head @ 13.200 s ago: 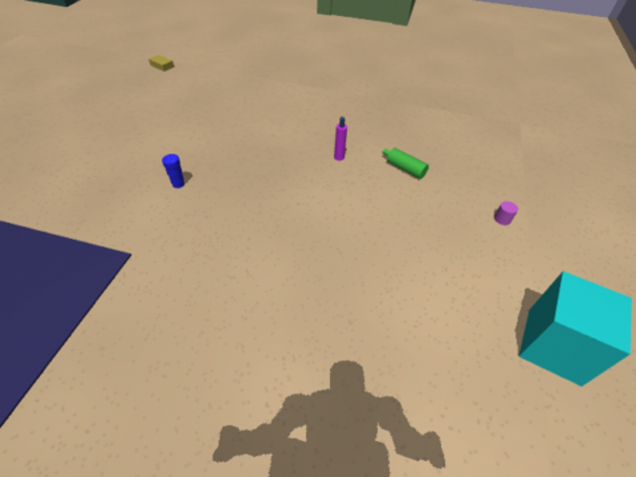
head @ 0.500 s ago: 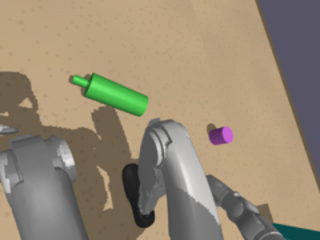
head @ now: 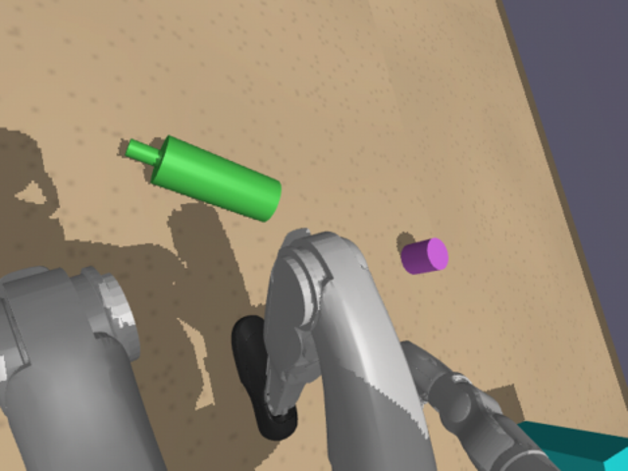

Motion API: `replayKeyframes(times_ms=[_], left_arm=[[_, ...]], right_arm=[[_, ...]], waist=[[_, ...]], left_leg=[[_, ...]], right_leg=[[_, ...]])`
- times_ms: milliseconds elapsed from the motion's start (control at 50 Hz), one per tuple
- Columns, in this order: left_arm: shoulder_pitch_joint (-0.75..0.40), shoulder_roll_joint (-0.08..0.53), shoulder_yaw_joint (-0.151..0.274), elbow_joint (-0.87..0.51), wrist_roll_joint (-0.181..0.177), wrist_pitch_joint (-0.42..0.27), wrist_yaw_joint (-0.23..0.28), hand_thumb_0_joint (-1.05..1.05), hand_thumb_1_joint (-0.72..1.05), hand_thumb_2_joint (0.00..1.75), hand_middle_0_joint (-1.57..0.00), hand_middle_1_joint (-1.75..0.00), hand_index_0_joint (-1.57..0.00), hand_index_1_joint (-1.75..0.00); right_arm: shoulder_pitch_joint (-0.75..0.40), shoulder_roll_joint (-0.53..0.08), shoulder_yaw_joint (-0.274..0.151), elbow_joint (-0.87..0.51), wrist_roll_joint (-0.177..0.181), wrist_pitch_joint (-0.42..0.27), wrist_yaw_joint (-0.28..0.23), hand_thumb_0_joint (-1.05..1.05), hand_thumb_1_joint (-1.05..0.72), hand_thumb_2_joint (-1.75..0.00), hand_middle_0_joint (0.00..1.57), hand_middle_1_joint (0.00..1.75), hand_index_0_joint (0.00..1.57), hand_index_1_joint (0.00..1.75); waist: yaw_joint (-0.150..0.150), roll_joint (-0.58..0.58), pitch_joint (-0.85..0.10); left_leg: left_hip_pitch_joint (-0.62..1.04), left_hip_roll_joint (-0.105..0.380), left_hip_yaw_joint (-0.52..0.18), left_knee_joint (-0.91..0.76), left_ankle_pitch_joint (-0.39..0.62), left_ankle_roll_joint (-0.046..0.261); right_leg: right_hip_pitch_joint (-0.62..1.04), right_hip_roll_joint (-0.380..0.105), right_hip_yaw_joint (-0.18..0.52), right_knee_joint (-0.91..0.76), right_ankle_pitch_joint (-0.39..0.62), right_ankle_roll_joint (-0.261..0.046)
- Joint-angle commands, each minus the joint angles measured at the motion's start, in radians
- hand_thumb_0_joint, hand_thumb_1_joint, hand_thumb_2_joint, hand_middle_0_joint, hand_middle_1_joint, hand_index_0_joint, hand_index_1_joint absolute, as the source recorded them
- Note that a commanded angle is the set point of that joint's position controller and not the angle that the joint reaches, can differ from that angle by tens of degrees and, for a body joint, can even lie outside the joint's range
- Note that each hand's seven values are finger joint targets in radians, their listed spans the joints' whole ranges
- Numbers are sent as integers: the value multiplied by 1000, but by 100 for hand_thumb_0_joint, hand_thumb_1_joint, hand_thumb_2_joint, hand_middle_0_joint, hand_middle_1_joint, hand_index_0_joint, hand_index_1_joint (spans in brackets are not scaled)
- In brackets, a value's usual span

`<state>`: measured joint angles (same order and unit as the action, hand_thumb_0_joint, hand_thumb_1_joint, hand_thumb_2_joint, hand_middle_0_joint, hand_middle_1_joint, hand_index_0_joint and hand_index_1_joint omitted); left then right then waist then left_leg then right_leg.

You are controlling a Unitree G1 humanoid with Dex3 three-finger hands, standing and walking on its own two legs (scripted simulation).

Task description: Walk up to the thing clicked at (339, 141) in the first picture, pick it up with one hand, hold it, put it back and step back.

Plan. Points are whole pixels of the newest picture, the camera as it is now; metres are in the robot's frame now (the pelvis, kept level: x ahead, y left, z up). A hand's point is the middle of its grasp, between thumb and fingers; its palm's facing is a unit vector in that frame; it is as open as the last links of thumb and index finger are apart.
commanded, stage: close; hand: left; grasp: from the side
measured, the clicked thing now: out of the picture +0.43 +0.30 -0.16
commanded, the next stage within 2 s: settle in 0.06 s
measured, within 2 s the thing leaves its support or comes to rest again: leaves its support in 0.34 s
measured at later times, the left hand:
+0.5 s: hand out of the picture +0.43 +0.29 -0.13, palm faces +0.28 -0.96 +0.00, open 7.3 cm
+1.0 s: hand out of the picture +0.41 +0.31 -0.01, palm faces +0.28 -0.96 -0.05, open 7.3 cm
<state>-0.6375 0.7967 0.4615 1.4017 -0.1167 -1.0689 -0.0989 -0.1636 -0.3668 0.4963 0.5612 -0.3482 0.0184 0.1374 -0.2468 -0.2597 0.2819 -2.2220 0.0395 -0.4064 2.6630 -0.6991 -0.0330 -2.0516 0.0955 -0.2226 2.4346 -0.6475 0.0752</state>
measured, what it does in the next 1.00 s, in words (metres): stands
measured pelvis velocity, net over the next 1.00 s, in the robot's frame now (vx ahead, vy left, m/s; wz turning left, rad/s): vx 0.01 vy -0.01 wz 0.09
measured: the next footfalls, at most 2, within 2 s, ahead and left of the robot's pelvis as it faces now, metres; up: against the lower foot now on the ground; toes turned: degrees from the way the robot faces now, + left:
none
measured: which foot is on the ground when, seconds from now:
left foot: down 0.00-1.00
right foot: down 0.00-1.00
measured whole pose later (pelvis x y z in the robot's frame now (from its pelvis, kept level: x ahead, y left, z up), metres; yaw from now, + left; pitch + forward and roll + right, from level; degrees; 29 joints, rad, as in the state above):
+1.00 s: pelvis +0.01 -0.01 +0.03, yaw +5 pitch +23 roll -11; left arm -0.55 0.55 0.35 0.87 -0.13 -0.67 -0.16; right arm 0.02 -0.30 0.19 0.61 -0.15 0.07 0.11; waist -0.14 -0.07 0.01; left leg -2.27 0.05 -0.25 2.49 -0.66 -0.02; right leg -2.13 0.03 -0.12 2.37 -0.68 0.05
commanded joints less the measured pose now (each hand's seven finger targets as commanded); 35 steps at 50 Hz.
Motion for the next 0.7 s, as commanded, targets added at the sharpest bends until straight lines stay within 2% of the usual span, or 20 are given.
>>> replayKeyframes(times_ms=[0,40,100,120,160,200,260,280,320,360,380,420,440,480,540,560,600,620,680], left_arm=[[-227,165,9,-128,-3,-70,0,0,68,110,-110,-111,-110,-111],[-218,169,8,-140,-5,-69,2,0,70,116,-116,-118,-116,-118],[-225,163,-4,-128,-1,-65,4,0,69,122,-123,-127,-123,-126],[-238,164,-1,-132,-3,-64,7,0,68,126,-124,-129,-124,-129],[-237,187,16,-148,-4,-64,11,0,73,131,-123,-132,-122,-134],[-226,181,20,-166,-6,-63,8,0,74,134,-127,-137,-126,-138],[-236,195,26,-219,-2,-57,6,0,63,134,-132,-141,-131,-143],[-232,188,24,-231,1,-51,4,0,64,134,-132,-141,-131,-142],[-218,189,22,-264,12,-36,2,0,65,133,-132,-141,-131,-142],[-215,185,25,-311,8,-20,-1,0,63,134,-132,-141,-132,-143],[-208,161,10,-324,4,-10,-6,0,65,135,-134,-142,-133,-143],[-210,156,13,-364,-6,16,-12,0,62,134,-135,-142,-134,-144],[-219,129,-13,-388,-6,26,-19,0,62,134,-134,-142,-133,-143],[-207,123,-7,-417,-9,52,-23,0,61,135,-136,-144,-135,-145],[-190,80,-32,-471,-11,91,-32,0,63,134,-134,-143,-134,-144],[-185,76,-31,-486,-10,108,-30,0,62,134,-135,-143,-134,-144],[-203,54,-47,-521,-13,135,-33,0,59,133,-135,-143,-134,-144],[-177,26,-57,-527,-15,149,-35,0,62,134,-135,-143,-135,-144],[-205,16,-60,-599,-11,185,-31,0,61,132,-134,-141,-133,-142]], right_arm=[[25,-349,-117,-24,-1,9,-19,0,-87,-89,20,30,20,30],[26,-346,-116,-23,-1,10,-20,0,-87,-89,20,30,20,30],[22,-344,-114,-25,1,10,-22,0,-87,-89,20,30,20,30],[31,-347,-114,-23,0,11,-21,0,-87,-89,20,30,20,30],[34,-350,-116,-21,1,13,-22,0,-89,-90,20,30,20,30],[34,-350,-120,-22,1,14,-22,0,-89,-90,20,30,20,30],[33,-348,-131,-19,5,16,-23,0,-89,-90,20,30,20,30],[36,-350,-136,-20,7,18,-24,0,-89,-90,20,30,20,30],[52,-349,-148,-14,9,23,-22,0,-89,-90,20,30,20,30],[64,-345,-159,-16,16,26,-21,0,-89,-90,20,30,20,30],[60,-342,-166,-19,22,27,-21,0,-89,-90,20,30,20,30],[79,-338,-183,-14,30,28,-23,0,-89,-90,20,30,20,30],[82,-336,-192,-12,35,27,-22,0,-89,-90,20,30,20,30],[91,-331,-210,-12,48,27,-22,0,-89,-90,20,30,20,30],[121,-319,-237,-13,66,31,-19,0,-88,-90,20,30,20,30],[121,-310,-249,-16,75,31,-20,0,-88,-90,20,30,20,30],[139,-303,-268,-14,89,34,-19,0,-88,-90,20,30,20,30],[144,-299,-280,-15,96,33,-18,0,-88,-89,20,30,20,30],[168,-281,-311,-11,116,35,-20,0,-87,-89,20,30,20,30]], waist=[[-103,526,-561],[-93,524,-563],[-99,513,-554],[-104,513,-559],[-95,529,-570],[-91,543,-568],[-79,573,-579],[-82,579,-584],[-71,615,-604],[-63,620,-636],[-66,610,-630],[-54,608,-656],[-60,606,-657],[-41,608,-651],[-27,612,-692],[-9,600,-695],[-14,599,-694],[0,592,-705],[20,591,-736]], left_leg=[[379,50,125,-322,85,6],[374,49,130,-321,86,8],[362,47,131,-316,80,11],[362,48,131,-315,81,12],[373,49,130,-319,87,10],[387,51,127,-328,99,6],[398,52,134,-333,99,4],[410,54,130,-343,108,1],[433,55,130,-356,124,-4],[442,54,135,-358,146,-4],[433,53,136,-359,143,-2],[427,50,153,-352,144,3],[433,50,152,-358,135,4],[419,47,158,-375,109,6],[428,43,164,-394,112,6],[418,42,172,-401,100,9],[394,37,179,-407,63,14],[396,35,183,-412,67,14],[399,30,195,-428,62,17]], right_leg=[[246,29,-132,-187,171,-80],[252,31,-128,-193,174,-81],[247,32,-130,-198,172,-79],[253,32,-129,-199,176,-79],[259,32,-130,-197,179,-80],[256,31,-133,-192,186,-81],[249,29,-125,-190,187,-84],[244,26,-128,-185,192,-85],[242,23,-124,-180,202,-88],[248,22,-116,-180,218,-90],[239,19,-115,-181,219,-88],[250,19,-99,-194,226,-89],[233,18,-99,-196,219,-90],[218,14,-95,-200,196,-92],[214,11,-89,-201,191,-95],[193,9,-82,-204,177,-98],[180,6,-73,-215,151,-98],[174,5,-69,-215,156,-100],[150,-1,-53,-220,141,-105]])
